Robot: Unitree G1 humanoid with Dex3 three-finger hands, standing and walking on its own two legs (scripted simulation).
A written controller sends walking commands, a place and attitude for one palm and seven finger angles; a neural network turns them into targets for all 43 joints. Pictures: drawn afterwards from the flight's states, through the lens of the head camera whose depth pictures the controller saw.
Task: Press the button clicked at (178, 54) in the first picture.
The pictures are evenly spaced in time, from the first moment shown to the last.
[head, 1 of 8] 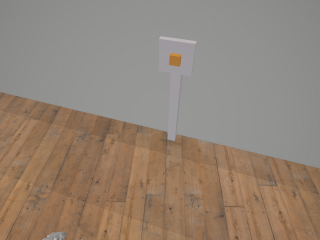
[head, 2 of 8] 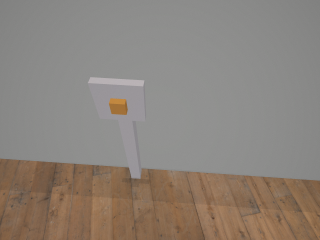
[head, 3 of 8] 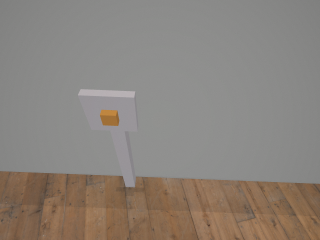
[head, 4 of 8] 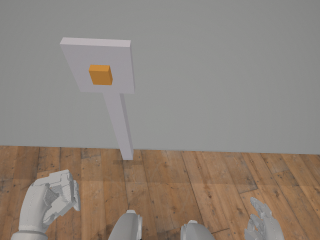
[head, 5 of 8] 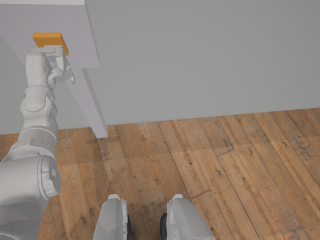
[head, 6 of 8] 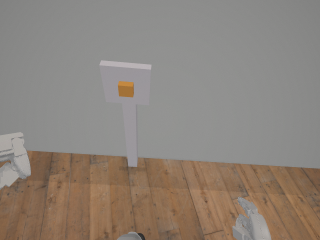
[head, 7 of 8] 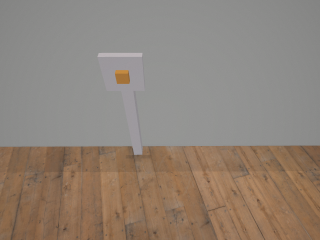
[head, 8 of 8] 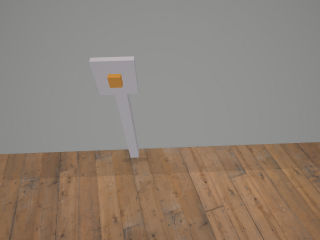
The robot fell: no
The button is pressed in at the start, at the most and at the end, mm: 0 10 0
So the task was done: yes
